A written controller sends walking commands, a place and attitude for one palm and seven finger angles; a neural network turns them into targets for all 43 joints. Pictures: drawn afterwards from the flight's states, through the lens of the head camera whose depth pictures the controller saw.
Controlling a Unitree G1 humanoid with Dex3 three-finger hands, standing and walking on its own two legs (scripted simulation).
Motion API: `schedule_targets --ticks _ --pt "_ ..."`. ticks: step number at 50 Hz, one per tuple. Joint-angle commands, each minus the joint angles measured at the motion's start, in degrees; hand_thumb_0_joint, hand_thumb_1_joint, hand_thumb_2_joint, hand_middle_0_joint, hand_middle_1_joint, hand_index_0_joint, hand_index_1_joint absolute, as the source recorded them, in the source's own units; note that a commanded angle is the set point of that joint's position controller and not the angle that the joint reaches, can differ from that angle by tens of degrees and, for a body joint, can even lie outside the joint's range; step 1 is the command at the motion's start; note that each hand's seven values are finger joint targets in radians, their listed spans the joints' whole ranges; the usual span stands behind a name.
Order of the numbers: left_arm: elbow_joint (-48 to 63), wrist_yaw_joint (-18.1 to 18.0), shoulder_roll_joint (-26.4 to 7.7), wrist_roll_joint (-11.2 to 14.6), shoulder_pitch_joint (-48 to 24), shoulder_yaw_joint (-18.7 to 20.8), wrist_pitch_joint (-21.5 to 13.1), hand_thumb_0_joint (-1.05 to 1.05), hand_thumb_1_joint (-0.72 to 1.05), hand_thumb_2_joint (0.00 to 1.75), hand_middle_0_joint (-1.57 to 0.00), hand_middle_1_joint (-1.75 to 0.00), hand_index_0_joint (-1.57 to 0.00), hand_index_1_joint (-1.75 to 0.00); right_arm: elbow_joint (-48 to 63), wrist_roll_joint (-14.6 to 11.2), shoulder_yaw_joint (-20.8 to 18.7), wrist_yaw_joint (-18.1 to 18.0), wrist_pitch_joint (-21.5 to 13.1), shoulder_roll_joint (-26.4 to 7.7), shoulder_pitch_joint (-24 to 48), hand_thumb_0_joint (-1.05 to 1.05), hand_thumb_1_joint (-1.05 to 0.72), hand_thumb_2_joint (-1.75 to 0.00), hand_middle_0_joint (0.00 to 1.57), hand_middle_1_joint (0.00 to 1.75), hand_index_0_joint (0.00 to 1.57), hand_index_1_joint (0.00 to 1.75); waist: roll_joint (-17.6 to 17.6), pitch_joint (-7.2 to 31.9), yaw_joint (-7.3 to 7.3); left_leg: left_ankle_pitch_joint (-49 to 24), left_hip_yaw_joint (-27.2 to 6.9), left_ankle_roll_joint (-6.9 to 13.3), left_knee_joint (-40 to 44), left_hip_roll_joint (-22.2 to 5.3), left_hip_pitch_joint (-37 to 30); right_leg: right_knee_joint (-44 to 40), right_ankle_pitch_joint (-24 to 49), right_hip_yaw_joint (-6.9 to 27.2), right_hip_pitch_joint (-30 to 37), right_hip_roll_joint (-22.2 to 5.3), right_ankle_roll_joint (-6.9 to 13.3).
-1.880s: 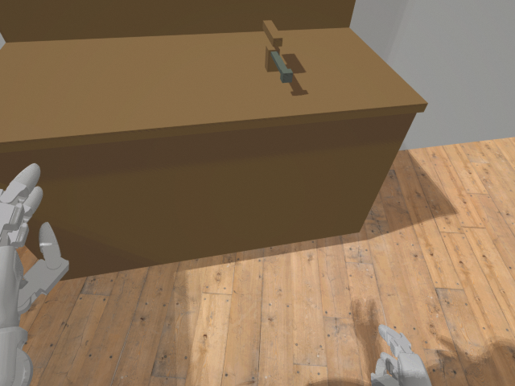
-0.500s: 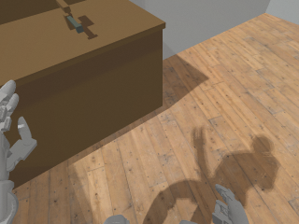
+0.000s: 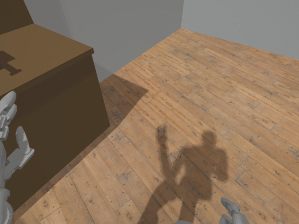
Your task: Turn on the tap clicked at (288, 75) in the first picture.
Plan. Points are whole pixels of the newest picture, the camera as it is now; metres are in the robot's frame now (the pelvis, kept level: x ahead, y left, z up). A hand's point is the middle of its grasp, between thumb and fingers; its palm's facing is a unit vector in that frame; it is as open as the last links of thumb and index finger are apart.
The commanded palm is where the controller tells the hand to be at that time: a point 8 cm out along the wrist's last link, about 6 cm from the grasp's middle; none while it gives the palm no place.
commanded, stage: walk to a spot facing it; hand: left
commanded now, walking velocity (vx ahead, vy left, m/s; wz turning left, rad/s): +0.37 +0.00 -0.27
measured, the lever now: out of the picture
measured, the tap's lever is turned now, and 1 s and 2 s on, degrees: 0 0 0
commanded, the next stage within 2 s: turn to face it in 0.56 s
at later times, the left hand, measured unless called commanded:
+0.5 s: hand (86, 103) +0.34 +0.17 +0.18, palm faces +0.42 -0.82 -0.39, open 7.4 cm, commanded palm +0.29 +0.21 +0.18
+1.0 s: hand (103, 92) +0.39 +0.14 +0.17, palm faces +0.56 -0.69 -0.46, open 7.4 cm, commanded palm +0.32 +0.18 +0.18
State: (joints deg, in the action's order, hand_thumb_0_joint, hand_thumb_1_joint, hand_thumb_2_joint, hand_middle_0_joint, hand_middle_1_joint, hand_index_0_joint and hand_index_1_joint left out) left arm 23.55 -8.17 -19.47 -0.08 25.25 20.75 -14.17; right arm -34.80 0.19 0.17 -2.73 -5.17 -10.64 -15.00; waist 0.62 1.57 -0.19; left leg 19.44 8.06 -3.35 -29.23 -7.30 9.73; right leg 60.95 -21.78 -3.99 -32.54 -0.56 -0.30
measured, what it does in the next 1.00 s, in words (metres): walks ahead: right foot, then left foot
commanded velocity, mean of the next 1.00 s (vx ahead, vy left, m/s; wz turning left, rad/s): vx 0.19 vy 0.00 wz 0.39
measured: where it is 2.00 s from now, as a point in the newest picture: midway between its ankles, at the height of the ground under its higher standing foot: outside the picture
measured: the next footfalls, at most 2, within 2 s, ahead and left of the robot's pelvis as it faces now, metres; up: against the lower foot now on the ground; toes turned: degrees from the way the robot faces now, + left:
right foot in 0.12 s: +0.12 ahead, -0.15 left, +0.00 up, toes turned -11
left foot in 0.52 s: +0.24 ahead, +0.05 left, +0.00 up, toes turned +9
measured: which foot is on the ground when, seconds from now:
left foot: down 0.00-0.10, up 0.12-0.50, down 0.52-0.84, up 0.86-1.00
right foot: up 0.00-0.10, down 0.12-0.54, up 0.56-0.80, down 0.82-1.00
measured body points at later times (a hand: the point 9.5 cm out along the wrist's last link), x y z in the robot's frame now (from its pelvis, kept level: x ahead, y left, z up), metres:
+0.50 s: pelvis +0.12 -0.07 +0.00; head +0.13 -0.06 +0.45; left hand +0.31 +0.21 +0.21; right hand +0.25 -0.34 -0.08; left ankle +0.20 +0.05 -0.72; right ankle +0.09 -0.14 -0.73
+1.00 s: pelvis +0.23 -0.13 +0.00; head +0.28 -0.15 +0.45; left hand +0.36 +0.18 +0.20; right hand +0.44 -0.31 -0.11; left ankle +0.19 +0.00 -0.66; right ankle +0.25 -0.21 -0.73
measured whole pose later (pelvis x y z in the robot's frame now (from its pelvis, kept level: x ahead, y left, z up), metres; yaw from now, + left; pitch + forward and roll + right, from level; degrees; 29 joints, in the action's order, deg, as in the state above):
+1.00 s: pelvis +0.23 -0.13 +0.00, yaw +13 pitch +0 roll +3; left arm 28.9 -9.1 -18.6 1.4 26.7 19.9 -9.6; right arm -36.1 0.1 0.2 -3.8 -1.9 -12.0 -9.0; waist 0.8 -6.3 0.5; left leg 28.1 5.5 -3.1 -62.2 -2.3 27.4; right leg 33.9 -18.1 -13.1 -15.2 -7.5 1.9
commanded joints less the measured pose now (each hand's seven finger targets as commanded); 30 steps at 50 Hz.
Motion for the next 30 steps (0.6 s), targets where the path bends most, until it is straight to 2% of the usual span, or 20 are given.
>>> schedule_targets --ticks 1,2,3,4,5,6,7,8,10,11,13,16,19,24,25,26,27,28,29,30 --pt "14.3 -0.5 -10.3 -0.2 -6.7 4.9 -3.6 0.0 0.9 0.9 -0.2 -0.3 -0.2 -0.3 8.1 0.2 -2.7 -1.0 -3.6 -8.4 5.2 0.0 -0.9 -0.9 0.2 0.3 0.2 0.3 14.0 -2.6 -0.33 -10.7 -1.0 9.0 9.1 -11.8 2.5 -17.8 0.5 -7.4 7.3 -0.5 -0.8" --pt "13.1 -0.5 -10.1 0.0 -6.8 5.3 -3.3 0.0 0.9 0.9 -0.2 -0.3 -0.2 -0.3 8.3 0.2 -2.8 -0.9 -3.7 -8.4 5.8 0.0 -0.9 -0.9 0.2 0.3 0.2 0.3 14.2 -1.6 -0.19 -12.6 0.7 8.5 4.4 -11.1 4.2 -22.0 2.0 -9.5 12.9 1.1 -0.6" --pt "12.6 -0.6 -10.9 0.1 -7.3 6.0 -3.0 0.0 0.9 0.9 -0.2 -0.3 -0.2 -0.3 8.3 0.0 -2.7 -0.8 -3.6 -8.0 6.2 0.0 -0.9 -0.9 0.2 0.3 0.2 0.3 11.9 1.0 0.5 -15.0 3.0 7.8 -3.8 -9.7 6.1 -26.7 4.1 -11.3 20.5 3.0 -0.2" --pt "12.0 -0.8 -11.2 0.2 -6.6 6.5 -2.4 0.0 0.9 0.9 -0.2 -0.3 -0.2 -0.3 8.2 -0.5 -2.9 -0.6 -3.4 -7.4 6.2 0.0 -0.9 -0.9 0.2 0.3 0.2 0.3 5.4 4.2 1.43 -15.1 4.1 6.6 -16.2 -6.7 11.3 -30.5 4.9 -8.0 30.0 2.4 1.3" --pt "12.7 -1.2 -13.0 -0.1 -6.9 7.7 -2.0 0.0 0.9 0.9 -0.2 -0.3 -0.2 -0.3 8.5 -0.9 -2.9 -0.2 -3.0 -6.1 6.3 0.0 -0.9 -0.9 0.2 0.3 0.2 0.3 -9.3 7.4 1.31 -6.3 5.1 4.7 -33.6 -1.5 22.8 -34.8 4.3 11.3 38.8 -8.5 7.2" --pt "11.2 -1.6 -14.7 0.6 -2.4 10.5 -2.0 0.0 0.9 0.9 -0.2 -0.3 -0.2 -0.3 9.9 -0.7 -2.5 -0.1 -2.9 -6.0 8.4 0.0 -0.9 -0.9 0.2 0.3 0.2 0.3 -17.1 8.1 1.92 12.3 -1.0 3.5 -45.2 3.2 34.8 -40.3 12.9 34.1 41.2 -19.8 13.8" --pt "14.7 -1.3 -15.2 1.9 -2.5 11.2 -2.6 0.0 0.9 0.9 -0.2 -0.3 -0.2 -0.3 9.1 -0.4 -2.9 0.3 -2.6 -7.0 9.4 0.0 -0.9 -0.9 0.2 0.3 0.2 0.3 -12.2 8.4 2.15 12.2 -8.3 3.2 -48.2 0.5 32.8 -43.6 1.2 38.0 35.0 -21.7 14.1" --pt "17.3 -1.0 -16.7 2.1 0.0 12.7 -3.0 0.0 0.9 0.9 -0.2 -0.3 -0.2 -0.3 8.3 -0.4 -2.6 0.5 -1.9 -6.8 9.3 0.0 -0.9 -0.9 0.2 0.3 0.2 0.3 -9.2 6.6 1.76 9.8 -9.5 2.7 -48.9 -0.7 33.6 -44.2 -4.3 36.6 32.2 -22.3 15.0" --pt "19.6 -0.8 -15.1 2.0 3.7 13.1 -3.4 0.0 0.9 0.9 -0.2 -0.3 -0.2 -0.3 7.3 -0.4 -1.7 0.7 0.1 -6.1 9.5 0.0 -0.9 -0.9 0.2 0.3 0.2 0.3 -6.0 5.2 0.21 3.7 -9.0 1.4 -47.1 -2.1 31.9 -44.5 -0.3 23.1 26.8 -19.4 12.8" --pt "21.3 -0.8 -14.8 2.0 3.2 12.8 -3.5 0.0 0.9 0.9 -0.2 -0.3 -0.2 -0.3 7.3 -0.7 -1.8 0.6 0.8 -5.8 10.1 0.0 -0.9 -0.9 0.2 0.3 0.2 0.3 -6.3 6.2 -0.31 3.4 -8.9 1.3 -43.0 -2.7 29.6 -44.6 0.4 18.5 24.9 -18.9 11.9" --pt "20.2 -1.2 -13.9 2.2 4.3 12.6 -3.3 0.0 0.9 0.9 -0.2 -0.3 -0.2 -0.3 7.4 -0.4 -2.1 -0.2 1.1 -6.0 9.5 0.0 -0.9 -0.9 0.2 0.3 0.2 0.3 -6.3 4.2 -0.8 0.5 -6.8 1.6 -33.5 -2.6 24.2 -46.1 1.9 13.2 18.7 -17.5 10.7" --pt "19.2 -2.0 -12.4 2.3 4.7 11.1 -2.8 0.0 0.9 0.9 -0.2 -0.3 -0.2 -0.3 8.0 -0.3 -2.5 -1.1 0.5 -5.8 8.6 0.0 -0.9 -0.9 0.2 0.3 0.2 0.3 -5.5 4.5 -0.16 -1.3 -2.7 2.6 -19.5 -0.6 20.0 -45.3 4.3 10.1 21.6 -17.2 10.4" --pt "15.8 -2.7 -10.9 2.1 3.2 8.9 -1.9 0.0 0.9 0.9 -0.2 -0.3 -0.2 -0.3 8.6 -0.2 -2.6 -1.5 -0.3 -5.7 7.3 0.0 -0.9 -0.9 0.2 0.3 0.2 0.3 -6.4 2.7 0.91 -3.4 0.6 3.4 -12.1 1.9 16.4 -44.7 3.2 8.8 22.3 -16.5 9.7" --pt "16.2 -2.7 -10.0 1.4 -4.0 4.3 -1.1 0.0 0.9 0.9 -0.2 -0.3 -0.2 -0.3 8.9 -0.2 -3.1 -2.2 -0.9 -6.8 5.6 0.0 -0.9 -0.9 0.2 0.3 0.2 0.3 -4.1 -0.8 0.17 -6.0 2.1 4.8 -0.5 3.6 5.1 -37.3 3.3 4.3 19.8 -14.7 6.2" --pt "18.2 -2.7 -10.1 1.3 -6.0 4.0 -1.5 0.0 0.9 0.9 -0.2 -0.3 -0.2 -0.3 9.0 -0.3 -3.5 -2.4 -1.2 -7.6 5.1 0.0 -0.9 -0.9 0.2 0.3 0.2 0.3 0.5 0.2 -0.53 -5.9 -0.6 6.1 2.4 2.8 0.7 -29.8 7.9 2.2 18.3 -13.0 4.8" --pt "20.1 -2.6 -10.0 1.2 -6.9 3.7 -1.7 0.0 0.9 0.9 -0.2 -0.3 -0.2 -0.3 9.3 -0.5 -3.8 -2.5 -1.5 -8.6 4.9 0.0 -0.9 -0.9 0.2 0.3 0.2 0.3 8.9 1.8 -1.15 -9.7 -11.8 9.7 6.0 -3.1 -5.5 -18.0 9.8 -1.7 12.2 -8.7 1.7" --pt "21.3 -2.7 -10.8 1.5 -6.7 5.3 -2.5 0.0 0.9 0.9 -0.2 -0.3 -0.2 -0.3 9.2 -0.6 -3.6 -2.0 -1.9 -8.0 5.3 0.0 -0.9 -0.9 0.2 0.3 0.2 0.3 17.8 4.3 -0.5 -16.8 -28.2 15.3 8.7 -12.3 -13.5 -6.0 -3.8 -3.0 2.4 -2.8 -0.7" --pt "20.7 -2.3 -12.6 1.3 -5.4 6.3 -2.9 0.0 0.9 0.9 -0.2 -0.3 -0.2 -0.3 8.7 0.4 -2.6 -1.9 -2.2 -6.9 5.7 0.0 -0.9 -0.9 0.2 0.3 0.2 0.3 20.0 4.1 -0.97 -15.9 -37.6 18.6 11.9 -16.5 -12.1 2.3 -11.8 1.1 -2.2 -2.6 -0.5" --pt "21.9 -2.0 -14.0 0.8 -6.0 7.1 -2.4 0.0 0.9 0.9 -0.2 -0.3 -0.2 -0.3 8.2 0.5 -2.5 -1.5 -2.2 -6.5 6.2 0.0 -0.9 -0.9 0.2 0.3 0.2 0.3 14.8 2.4 -0.89 -13.9 -37.9 19.8 12.4 -17.3 -8.7 5.6 -11.5 4.1 -3.6 -4.4 -0.6" --pt "23.6 -1.9 -13.5 0.9 -5.2 7.4 -2.4 0.0 0.9 0.9 -0.2 -0.3 -0.2 -0.3 7.9 -0.1 -3.1 -1.2 -2.3 -6.6 6.2 0.0 -0.9 -0.9 0.2 0.3 0.2 0.3 11.4 2.1 -0.49 -15.1 -33.4 19.4 10.8 -15.9 -7.4 4.0 -10.5 4.8 -4.4 -5.4 -0.9"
